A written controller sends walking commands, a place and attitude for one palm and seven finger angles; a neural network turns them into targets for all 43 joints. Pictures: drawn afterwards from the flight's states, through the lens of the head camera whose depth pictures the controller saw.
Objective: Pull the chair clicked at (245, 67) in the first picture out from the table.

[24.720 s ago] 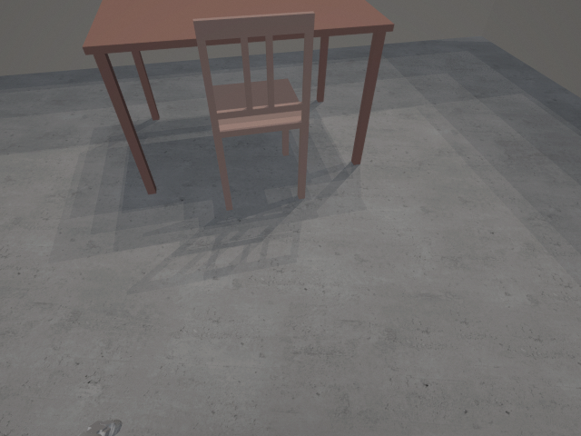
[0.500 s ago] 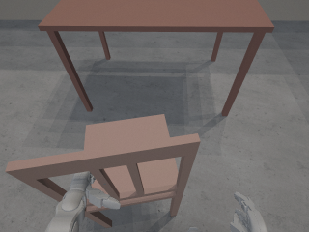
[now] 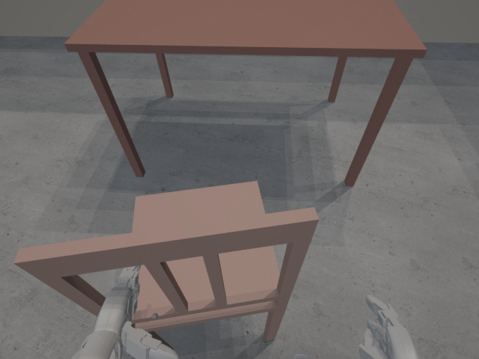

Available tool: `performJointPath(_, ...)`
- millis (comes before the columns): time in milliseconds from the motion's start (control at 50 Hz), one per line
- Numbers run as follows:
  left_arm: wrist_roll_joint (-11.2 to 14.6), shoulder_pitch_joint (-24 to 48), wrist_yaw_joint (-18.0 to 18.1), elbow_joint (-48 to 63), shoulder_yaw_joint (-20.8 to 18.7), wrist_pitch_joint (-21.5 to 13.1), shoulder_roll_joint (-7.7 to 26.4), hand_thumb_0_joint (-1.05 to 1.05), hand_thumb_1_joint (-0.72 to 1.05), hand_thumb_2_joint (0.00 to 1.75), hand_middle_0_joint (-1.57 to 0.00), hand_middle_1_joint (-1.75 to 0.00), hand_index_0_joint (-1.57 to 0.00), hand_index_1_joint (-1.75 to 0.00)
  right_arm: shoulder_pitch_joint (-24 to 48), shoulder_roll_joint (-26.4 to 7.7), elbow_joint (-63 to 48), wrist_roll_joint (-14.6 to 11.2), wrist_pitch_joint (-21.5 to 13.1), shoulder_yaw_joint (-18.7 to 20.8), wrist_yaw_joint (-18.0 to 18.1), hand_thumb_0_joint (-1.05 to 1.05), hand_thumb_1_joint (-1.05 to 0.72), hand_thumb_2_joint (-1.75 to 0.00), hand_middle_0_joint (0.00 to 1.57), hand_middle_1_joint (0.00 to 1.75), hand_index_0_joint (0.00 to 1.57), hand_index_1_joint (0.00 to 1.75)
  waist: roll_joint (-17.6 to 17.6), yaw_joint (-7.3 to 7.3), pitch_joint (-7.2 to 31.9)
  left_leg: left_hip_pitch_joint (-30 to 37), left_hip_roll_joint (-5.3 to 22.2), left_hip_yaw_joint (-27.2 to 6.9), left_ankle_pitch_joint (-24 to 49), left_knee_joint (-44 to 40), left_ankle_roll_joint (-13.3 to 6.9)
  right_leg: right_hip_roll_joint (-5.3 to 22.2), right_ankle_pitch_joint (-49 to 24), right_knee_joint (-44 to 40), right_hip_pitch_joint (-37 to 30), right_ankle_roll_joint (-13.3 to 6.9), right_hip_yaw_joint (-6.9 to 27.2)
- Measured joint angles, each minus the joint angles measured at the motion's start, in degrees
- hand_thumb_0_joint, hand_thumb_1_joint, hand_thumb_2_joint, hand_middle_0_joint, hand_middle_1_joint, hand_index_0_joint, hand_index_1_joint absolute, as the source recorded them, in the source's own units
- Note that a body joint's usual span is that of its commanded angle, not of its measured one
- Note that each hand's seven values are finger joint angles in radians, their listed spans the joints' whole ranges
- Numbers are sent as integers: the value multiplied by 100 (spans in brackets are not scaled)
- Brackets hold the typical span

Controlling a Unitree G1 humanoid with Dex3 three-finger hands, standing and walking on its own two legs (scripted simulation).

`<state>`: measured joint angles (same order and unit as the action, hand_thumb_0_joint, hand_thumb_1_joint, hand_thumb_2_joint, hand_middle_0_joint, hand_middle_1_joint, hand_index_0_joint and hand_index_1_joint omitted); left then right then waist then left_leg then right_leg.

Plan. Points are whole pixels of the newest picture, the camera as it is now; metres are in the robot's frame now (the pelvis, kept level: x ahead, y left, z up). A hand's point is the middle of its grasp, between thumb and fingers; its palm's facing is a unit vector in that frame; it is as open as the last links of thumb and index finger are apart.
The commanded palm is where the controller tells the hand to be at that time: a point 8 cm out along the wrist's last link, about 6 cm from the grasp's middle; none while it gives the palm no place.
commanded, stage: draw the fingers out of the gap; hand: left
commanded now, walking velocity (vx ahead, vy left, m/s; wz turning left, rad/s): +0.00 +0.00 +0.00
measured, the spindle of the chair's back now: (170, 287) +0.26 +0.14 -0.07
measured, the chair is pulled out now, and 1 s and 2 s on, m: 0.59 0.59 0.58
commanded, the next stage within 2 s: draw the hand back to the body in 0.46 s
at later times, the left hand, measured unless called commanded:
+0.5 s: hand out of the picture +0.14 +0.16 -0.03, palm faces +0.00 -0.99 -0.16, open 17.5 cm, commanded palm +0.11 +0.21 -0.01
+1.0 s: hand out of the picture +0.14 +0.17 +0.04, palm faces -0.03 -0.99 -0.10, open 17.5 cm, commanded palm +0.10 +0.24 +0.07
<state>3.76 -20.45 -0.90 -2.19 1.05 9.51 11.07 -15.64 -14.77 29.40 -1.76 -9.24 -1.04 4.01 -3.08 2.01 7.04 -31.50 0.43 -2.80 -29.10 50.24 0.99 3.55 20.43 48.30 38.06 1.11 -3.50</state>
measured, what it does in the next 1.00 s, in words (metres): stands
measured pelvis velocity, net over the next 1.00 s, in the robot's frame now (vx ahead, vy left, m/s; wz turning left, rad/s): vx -0.02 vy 0.00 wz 0.00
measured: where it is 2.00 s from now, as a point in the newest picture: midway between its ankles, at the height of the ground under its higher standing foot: outside the picture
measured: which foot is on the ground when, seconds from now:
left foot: down 0.00-1.00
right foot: down 0.00-1.00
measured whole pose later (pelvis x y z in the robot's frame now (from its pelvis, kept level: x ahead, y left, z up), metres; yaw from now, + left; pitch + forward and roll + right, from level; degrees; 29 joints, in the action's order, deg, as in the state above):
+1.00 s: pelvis -0.02 +0.00 -0.03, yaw +0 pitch +10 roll -2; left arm 13.4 -39.9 -12.3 17.4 -5.3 -14.0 14.9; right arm -12.5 -10.9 30.9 -4.3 -13.9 0.1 4.1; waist -3.2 -0.8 7.5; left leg -39.0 1.0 -4.3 -33.6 62.6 1.2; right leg 3.1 23.4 58.0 44.3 0.9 -4.5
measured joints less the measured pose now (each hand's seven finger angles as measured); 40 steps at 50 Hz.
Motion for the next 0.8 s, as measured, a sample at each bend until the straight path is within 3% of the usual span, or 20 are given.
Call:
performJointPath(440, -85, -1231, 56, 1079, 192, 143, 36, -1, -54, 20, 0, 0, 0, 0, 114, 172, -196, -11, -81, -63, 135, 1, -90, -90, 21, 30, 20, 30, 12, -65, 113, -324, -25, -107, -161, 516, -19, 34, 104, 363, 222, 12, -85)
performJointPath(600, -103, -1841, 36, 1460, 147, 36, 50, -1, -54, 20, 0, 0, 0, 0, 78, 228, -207, -35, -73, 34, 171, 1, -90, -90, 21, 30, 20, 30, 17, -98, 189, -424, -12, -127, -237, 642, -14, 24, 171, 472, 314, 6, -102)
performJointPath(680, 290, -2147, -96, 1734, 51, -711, -24, -1, -54, 20, 0, 0, 0, 0, 84, 274, -112, -45, -272, 102, 177, 1, -90, -90, 21, 30, 20, 30, 62, -171, 219, -589, 6, -145, -309, 817, -1, 9, 222, 617, 469, -2, -114)
performJointPath(800, 544, -2138, -346, 2155, -280, -1869, 58, -1, -54, 20, 0, 0, 0, 0, 161, 348, 120, -102, -417, 176, 102, 1, -90, -90, 21, 30, 20, 30, 66, -278, 213, -758, 20, -198, -409, 1080, 24, 0, 302, 834, 610, -25, -157)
